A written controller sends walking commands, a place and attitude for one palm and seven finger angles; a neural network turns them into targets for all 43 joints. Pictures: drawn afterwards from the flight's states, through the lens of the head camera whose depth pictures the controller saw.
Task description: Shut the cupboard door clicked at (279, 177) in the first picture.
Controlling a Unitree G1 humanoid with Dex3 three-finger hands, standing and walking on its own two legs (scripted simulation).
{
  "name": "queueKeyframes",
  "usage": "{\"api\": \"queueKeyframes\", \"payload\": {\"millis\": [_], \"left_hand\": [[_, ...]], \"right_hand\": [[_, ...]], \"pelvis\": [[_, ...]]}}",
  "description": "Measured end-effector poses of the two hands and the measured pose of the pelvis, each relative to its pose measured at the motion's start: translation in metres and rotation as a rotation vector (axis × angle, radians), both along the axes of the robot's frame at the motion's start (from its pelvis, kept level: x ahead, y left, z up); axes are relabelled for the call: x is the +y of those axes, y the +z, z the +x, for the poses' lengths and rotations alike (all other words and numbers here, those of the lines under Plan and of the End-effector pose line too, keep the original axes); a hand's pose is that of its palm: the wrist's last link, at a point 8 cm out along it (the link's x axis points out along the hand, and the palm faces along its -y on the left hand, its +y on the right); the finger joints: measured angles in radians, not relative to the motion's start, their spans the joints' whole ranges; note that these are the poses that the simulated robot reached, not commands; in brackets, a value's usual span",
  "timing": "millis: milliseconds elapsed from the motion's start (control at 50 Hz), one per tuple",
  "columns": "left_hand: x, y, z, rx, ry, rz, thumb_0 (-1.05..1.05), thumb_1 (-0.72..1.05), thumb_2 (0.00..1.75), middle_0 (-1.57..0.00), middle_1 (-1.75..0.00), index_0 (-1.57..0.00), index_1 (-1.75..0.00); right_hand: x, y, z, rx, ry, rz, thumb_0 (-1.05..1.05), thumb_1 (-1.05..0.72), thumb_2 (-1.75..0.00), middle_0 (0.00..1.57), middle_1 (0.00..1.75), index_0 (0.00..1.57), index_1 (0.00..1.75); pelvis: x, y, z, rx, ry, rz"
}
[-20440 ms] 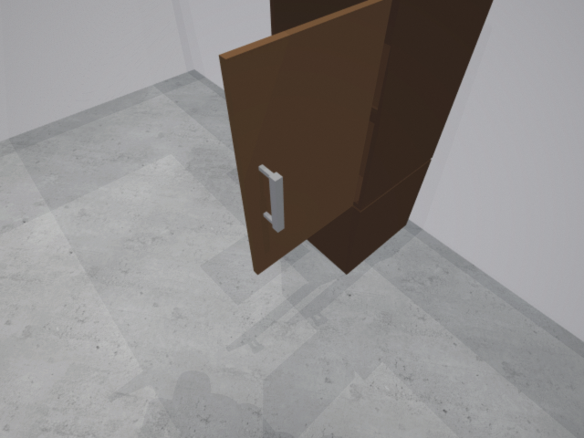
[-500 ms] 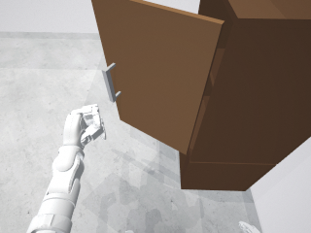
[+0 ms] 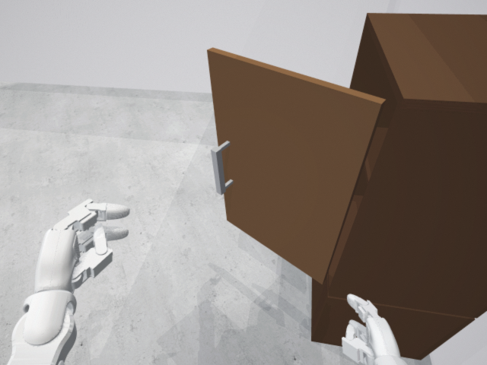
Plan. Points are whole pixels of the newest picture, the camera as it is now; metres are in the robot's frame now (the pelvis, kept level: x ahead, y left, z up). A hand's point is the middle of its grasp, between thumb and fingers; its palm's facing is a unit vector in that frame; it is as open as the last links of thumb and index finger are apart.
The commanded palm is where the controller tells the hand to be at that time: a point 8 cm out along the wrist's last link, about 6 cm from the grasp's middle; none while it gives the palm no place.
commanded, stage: draw the hand back to the body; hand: left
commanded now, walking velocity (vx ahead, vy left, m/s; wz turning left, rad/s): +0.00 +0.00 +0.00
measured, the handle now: (223, 168) +0.62 +0.13 -0.06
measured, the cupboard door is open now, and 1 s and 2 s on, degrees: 60 60 60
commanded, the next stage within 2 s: step back with the hand held close in 0.58 s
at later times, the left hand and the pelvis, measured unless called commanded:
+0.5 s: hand (65, 272) +0.18 +0.24 +0.15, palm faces +0.44 -0.81 -0.40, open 7.3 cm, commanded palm +0.13 +0.28 +0.17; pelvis -0.01 -0.02 +0.00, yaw +0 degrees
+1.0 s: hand (63, 262) +0.19 +0.26 +0.15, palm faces +0.37 -0.79 -0.48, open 7.4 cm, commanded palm +0.14 +0.30 +0.17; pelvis -0.01 +0.00 +0.00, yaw -2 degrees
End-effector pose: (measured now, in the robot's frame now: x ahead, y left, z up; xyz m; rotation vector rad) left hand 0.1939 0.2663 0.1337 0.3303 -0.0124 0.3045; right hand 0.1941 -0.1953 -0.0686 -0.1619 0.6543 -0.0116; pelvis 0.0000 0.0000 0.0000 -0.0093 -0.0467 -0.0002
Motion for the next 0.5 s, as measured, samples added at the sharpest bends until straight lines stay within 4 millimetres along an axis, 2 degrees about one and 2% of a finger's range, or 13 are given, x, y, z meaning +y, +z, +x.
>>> {"api": "queueKeyframes", "payload": {"millis": [160, 280, 360, 500], "left_hand": [[0.022, 0.032, -0.034, -0.050, 0.098, 0.115, 0.01, 0.90, 0.89, -0.49, -0.61, -0.50, -0.62], [0.030, 0.053, -0.056, -0.095, 0.147, 0.198, 0.01, 0.89, 0.89, -0.34, -0.44, -0.34, -0.45], [0.027, 0.048, -0.061, -0.098, 0.161, 0.180, 0.01, 0.89, 0.89, -0.27, -0.37, -0.27, -0.37], [0.013, 0.037, -0.056, -0.097, 0.127, 0.132, 0.01, 0.89, 0.89, -0.22, -0.31, -0.22, -0.32]], "right_hand": [[-0.011, -0.015, -0.018, 0.058, -0.013, -0.005, 0.01, -0.90, -0.90, 0.20, 0.30, 0.20, 0.30], [-0.027, -0.019, -0.028, 0.059, -0.044, -0.018, 0.01, -0.90, -0.90, 0.20, 0.30, 0.20, 0.30], [-0.037, -0.019, -0.031, 0.055, -0.052, -0.032, 0.01, -0.90, -0.90, 0.20, 0.30, 0.20, 0.30], [-0.047, -0.012, -0.032, 0.019, -0.072, -0.048, 0.01, -0.90, -0.90, 0.20, 0.30, 0.20, 0.30]], "pelvis": [[-0.002, 0.001, 0.001, -0.012, 0.002, 0.001], [-0.006, 0.000, -0.001, -0.016, 0.000, 0.002], [-0.009, 0.000, -0.005, -0.019, 0.003, 0.005], [-0.017, 0.000, -0.008, -0.026, -0.002, 0.006]]}}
